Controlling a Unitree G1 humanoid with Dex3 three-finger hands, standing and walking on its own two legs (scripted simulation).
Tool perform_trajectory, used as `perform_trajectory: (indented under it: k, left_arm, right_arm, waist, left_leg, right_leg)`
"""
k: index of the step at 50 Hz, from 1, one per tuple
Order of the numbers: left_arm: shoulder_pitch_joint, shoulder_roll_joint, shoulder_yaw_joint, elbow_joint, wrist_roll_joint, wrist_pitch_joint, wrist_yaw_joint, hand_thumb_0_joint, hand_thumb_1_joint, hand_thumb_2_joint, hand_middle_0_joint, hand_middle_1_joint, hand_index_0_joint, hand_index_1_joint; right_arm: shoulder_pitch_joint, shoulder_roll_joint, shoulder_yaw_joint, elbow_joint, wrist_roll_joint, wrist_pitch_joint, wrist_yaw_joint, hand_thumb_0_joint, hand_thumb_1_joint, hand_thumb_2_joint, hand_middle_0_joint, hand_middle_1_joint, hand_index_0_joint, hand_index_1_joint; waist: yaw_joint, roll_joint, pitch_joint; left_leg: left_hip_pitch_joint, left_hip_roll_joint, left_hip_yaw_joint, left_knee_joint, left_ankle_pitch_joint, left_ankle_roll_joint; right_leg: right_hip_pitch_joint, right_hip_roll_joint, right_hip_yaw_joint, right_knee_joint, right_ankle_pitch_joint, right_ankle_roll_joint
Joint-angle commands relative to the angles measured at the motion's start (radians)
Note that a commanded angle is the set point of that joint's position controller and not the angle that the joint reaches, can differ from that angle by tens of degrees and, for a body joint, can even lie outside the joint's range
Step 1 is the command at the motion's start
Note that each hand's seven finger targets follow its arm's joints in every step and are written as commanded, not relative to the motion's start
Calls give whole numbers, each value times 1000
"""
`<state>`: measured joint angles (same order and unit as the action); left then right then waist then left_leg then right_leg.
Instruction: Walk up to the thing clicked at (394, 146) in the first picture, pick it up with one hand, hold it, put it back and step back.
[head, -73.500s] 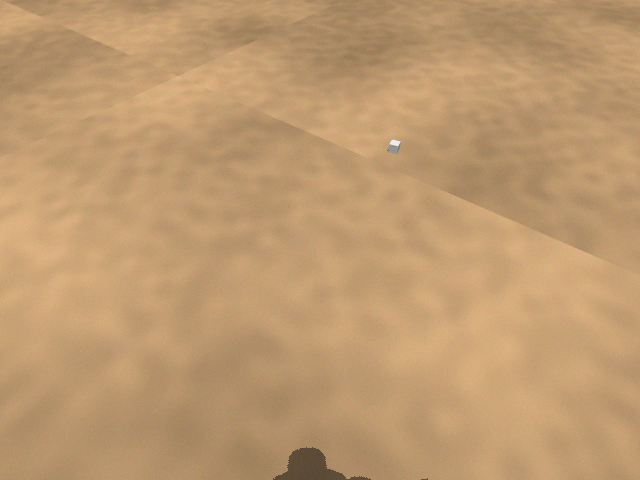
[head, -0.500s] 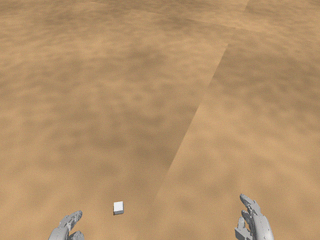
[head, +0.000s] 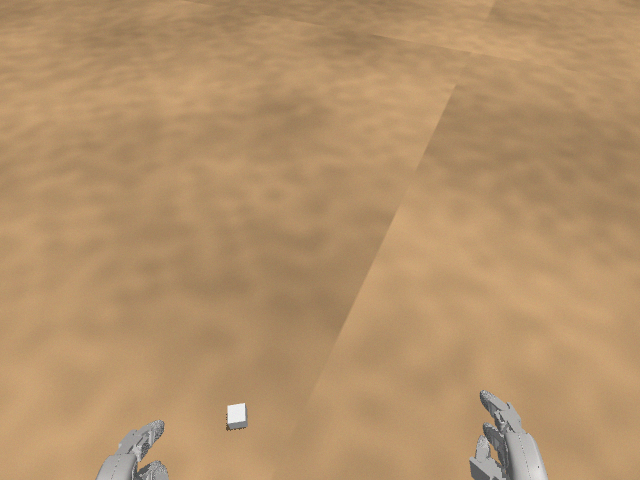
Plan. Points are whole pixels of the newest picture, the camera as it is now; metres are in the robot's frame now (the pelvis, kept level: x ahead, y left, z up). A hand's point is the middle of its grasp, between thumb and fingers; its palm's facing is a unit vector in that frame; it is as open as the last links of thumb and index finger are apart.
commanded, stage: home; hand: left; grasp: from above
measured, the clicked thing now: (237, 416) +0.46 +0.21 -0.69
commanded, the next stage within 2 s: stand in 0.42 s
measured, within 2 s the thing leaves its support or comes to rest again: neither
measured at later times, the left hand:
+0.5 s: hand out of the picture +0.16 +0.18 -0.05, palm faces +0.05 -0.98 -0.20, open 7.4 cm
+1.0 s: hand out of the picture +0.04 +0.25 -0.11, palm faces +0.07 -0.94 -0.33, open 7.4 cm
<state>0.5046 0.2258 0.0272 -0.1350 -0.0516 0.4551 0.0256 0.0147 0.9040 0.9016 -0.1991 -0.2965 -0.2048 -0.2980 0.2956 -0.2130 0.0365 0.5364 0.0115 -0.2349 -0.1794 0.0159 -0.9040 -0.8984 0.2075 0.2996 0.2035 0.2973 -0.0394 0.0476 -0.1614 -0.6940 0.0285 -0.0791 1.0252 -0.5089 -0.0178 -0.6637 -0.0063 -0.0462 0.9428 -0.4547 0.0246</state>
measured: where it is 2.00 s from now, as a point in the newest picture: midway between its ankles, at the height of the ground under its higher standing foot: outside the picture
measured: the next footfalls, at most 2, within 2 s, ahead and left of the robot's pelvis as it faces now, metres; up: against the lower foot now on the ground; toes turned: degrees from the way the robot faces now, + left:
none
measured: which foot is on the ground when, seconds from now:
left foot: down 0.00-1.00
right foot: down 0.00-1.00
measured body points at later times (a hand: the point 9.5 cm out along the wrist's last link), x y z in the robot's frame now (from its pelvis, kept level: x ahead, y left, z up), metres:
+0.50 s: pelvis +0.00 +0.00 +0.00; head +0.02 +0.01 +0.45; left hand +0.16 +0.23 -0.03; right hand +0.16 -0.24 -0.06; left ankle +0.00 +0.12 -0.68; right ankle +0.01 -0.14 -0.68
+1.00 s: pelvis +0.00 +0.01 +0.05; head +0.01 +0.01 +0.50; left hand +0.04 +0.29 -0.09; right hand +0.08 -0.27 -0.08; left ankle +0.00 +0.12 -0.68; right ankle +0.01 -0.14 -0.68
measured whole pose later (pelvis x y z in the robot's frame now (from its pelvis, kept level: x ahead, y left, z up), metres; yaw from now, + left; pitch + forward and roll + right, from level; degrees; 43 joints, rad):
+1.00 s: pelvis +0.00 +0.01 +0.05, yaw +2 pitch -2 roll -1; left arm 0.22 0.28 0.05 0.97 0.04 0.03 0.04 0.01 0.90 0.90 -0.20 -0.30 -0.21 -0.30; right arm 0.20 -0.28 -0.04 1.00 -0.04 0.00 -0.02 0.01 -0.91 -0.90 0.21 0.30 0.20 0.30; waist 0.02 0.00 0.06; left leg -0.24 -0.02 -0.07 0.60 -0.31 0.01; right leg -0.22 -0.06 -0.05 0.55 -0.29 0.04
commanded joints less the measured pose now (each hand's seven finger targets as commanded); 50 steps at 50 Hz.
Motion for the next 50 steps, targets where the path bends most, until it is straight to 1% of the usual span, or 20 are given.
perform_trajectory:
  k: [1,5,17,19,20,22,25,26,27,28,29,30,31,33,34,35,36,39,45,50]
  left_arm:
    - [-17,102,63,-192,2,-53,3,0,900,900,-200,-300,-200,-300]
    - [-18,108,64,-208,3,-57,4,0,900,900,-200,-300,-200,-300]
    - [-6,106,66,-187,6,-55,5,0,900,900,-200,-300,-200,-300]
    - [-20,95,43,-205,6,-56,3,0,900,900,-200,-300,-200,-300]
    - [-22,109,66,-202,2,-56,4,0,900,900,-200,-300,-200,-300]
    - [-11,104,60,-205,1,-54,3,0,900,900,-200,-300,-200,-300]
    - [-15,105,56,-187,4,-55,5,0,900,900,-200,-300,-200,-300]
    - [-307,181,67,164,121,-261,42,0,900,900,-200,-300,-200,-300]
    - [-234,193,82,337,132,-326,36,0,900,900,-200,-300,-200,-301]
    - [-213,214,78,371,122,-359,30,0,900,900,-200,-300,-200,-301]
    - [-215,229,66,421,123,-385,29,0,900,900,-200,-300,-200,-301]
    - [-247,225,66,461,125,-400,24,0,900,900,-200,-300,-200,-301]
    - [-281,219,69,505,117,-402,20,0,900,900,-200,-300,-200,-301]
    - [-291,212,71,594,106,-412,19,0,900,900,-200,-300,-200,-301]
    - [-309,215,70,641,106,-420,20,0,900,900,-200,-300,-200,-301]
    - [-323,218,71,679,104,-430,20,0,900,900,-200,-300,-200,-301]
    - [-352,217,74,708,103,-436,19,0,900,900,-200,-300,-200,-301]
    - [-336,191,71,814,98,-447,18,0,900,900,-200,-300,-200,-301]
    - [-331,212,65,974,94,-462,18,0,900,900,-200,-300,-200,-301]
    - [-337,232,57,1068,86,-463,21,0,900,900,-200,-300,-200,-301]
  right_arm:
    - [-69,-129,-59,-164,-3,-60,-12,0,-901,-900,200,299,200,299]
    - [-71,-126,-58,-168,-2,-55,-11,0,-901,-899,200,299,200,299]
    - [-66,-130,-63,-164,-4,-49,-8,0,-901,-900,200,299,200,299]
    - [-71,-127,-60,-170,-2,-49,-7,0,-901,-900,200,299,200,299]
    - [-63,-133,-64,-161,-2,-49,-7,0,-901,-900,200,299,200,299]
    - [-67,-128,-61,-173,-2,-49,-7,0,-901,-899,200,299,200,299]
    - [-65,-135,-63,-166,-1,-46,-7,0,-901,-900,200,299,200,299]
    - [-126,-233,-96,81,-128,62,53,0,-901,-899,200,299,200,299]
    - [-122,-239,-105,93,-126,99,81,0,-900,-900,200,300,200,300]
    - [-139,-254,-114,64,-135,118,95,0,-900,-900,200,300,200,300]
    - [-152,-253,-119,75,-118,127,111,0,-900,-900,200,300,200,300]
    - [-124,-234,-116,111,-92,130,127,0,-900,-900,200,300,200,300]
    - [-116,-228,-114,134,-75,134,141,0,-900,-900,200,300,200,300]
    - [-144,-217,-122,162,-62,145,156,0,-900,-900,200,300,200,300]
    - [-142,-210,-121,186,-61,152,162,0,-900,-900,200,300,200,300]
    - [-145,-212,-123,201,-60,157,165,0,-900,-900,200,300,200,300]
    - [-128,-219,-124,221,-68,162,164,0,-900,-900,200,300,200,300]
    - [-157,-238,-131,260,-70,172,165,0,-900,-900,200,300,200,300]
    - [-146,-241,-124,344,-56,190,150,0,-900,-900,200,300,200,300]
    - [-138,-251,-122,409,-43,206,142,0,-900,-900,200,300,200,300]
  waist:
    - [-6,7,-80]
    - [-1,-2,-100]
    - [-2,11,-82]
    - [-4,17,-73]
    - [-2,21,-74]
    - [-5,19,-106]
    - [-9,10,-69]
    - [72,-74,148]
    - [64,-96,53]
    - [56,-111,71]
    - [65,-74,48]
    - [61,-61,18]
    - [61,-78,31]
    - [74,-88,47]
    - [67,-105,54]
    - [62,-119,49]
    - [53,-84,76]
    - [79,11,108]
    - [64,-12,126]
    - [53,-29,142]
  left_leg:
    - [71,-28,30,-177,219,27]
    - [74,-29,31,-166,258,27]
    - [78,-24,27,-176,255,22]
    - [83,-21,23,-181,256,21]
    - [80,-22,24,-180,243,21]
    - [89,-25,27,-169,277,23]
    - [81,-23,28,-177,259,24]
    - [66,-8,-5,-247,397,69]
    - [132,-7,11,-265,428,78]
    - [185,-10,-7,-258,400,82]
    - [206,-13,-24,-262,398,86]
    - [224,-18,-12,-287,384,81]
    - [255,-24,5,-308,345,75]
    - [277,-27,-6,-323,329,72]
    - [290,-31,-2,-337,298,73]
    - [318,-30,1,-335,311,73]
    - [334,-20,-14,-380,294,77]
    - [330,22,-99,-485,271,92]
    - [429,27,-87,-547,416,69]
    - [491,32,-78,-596,452,57]
  right_leg:
    - [72,25,-25,-143,168,-23]
    - [90,23,-25,-139,204,-23]
    - [76,26,-29,-133,194,-25]
    - [68,25,-32,-130,193,-25]
    - [71,24,-27,-132,182,-25]
    - [85,24,-26,-130,216,-24]
    - [69,25,-27,-133,200,-24]
    - [290,-66,45,-194,162,-47]
    - [324,-74,101,-197,157,-81]
    - [242,-70,132,-235,181,-102]
    - [306,-79,129,-227,236,-98]
    - [353,-98,136,-217,276,-92]
    - [334,-103,133,-239,234,-84]
    - [340,-104,122,-294,210,-70]
    - [341,-114,135,-331,175,-71]
    - [357,-126,141,-353,198,-67]
    - [329,-117,128,-351,163,-57]
    - [384,-72,54,-338,166,-37]
    - [473,-92,62,-442,293,-42]
    - [532,-108,61,-519,325,-37]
